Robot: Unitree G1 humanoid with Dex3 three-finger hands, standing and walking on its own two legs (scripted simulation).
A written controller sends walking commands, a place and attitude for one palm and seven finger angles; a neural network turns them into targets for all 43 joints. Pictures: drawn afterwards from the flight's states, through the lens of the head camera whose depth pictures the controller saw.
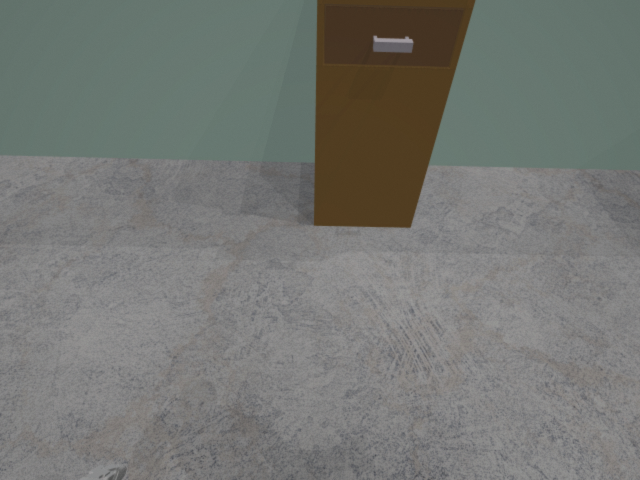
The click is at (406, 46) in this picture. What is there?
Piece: drawer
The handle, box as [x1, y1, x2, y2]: [373, 36, 412, 52]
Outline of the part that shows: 373,36 374,51 411,52 412,40 408,37 405,37 404,39 377,38 376,36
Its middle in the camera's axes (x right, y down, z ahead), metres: +0.20 -0.56 +1.11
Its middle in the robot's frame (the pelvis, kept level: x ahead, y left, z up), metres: +1.23 -0.14 +0.03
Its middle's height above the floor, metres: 0.80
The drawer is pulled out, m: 0.00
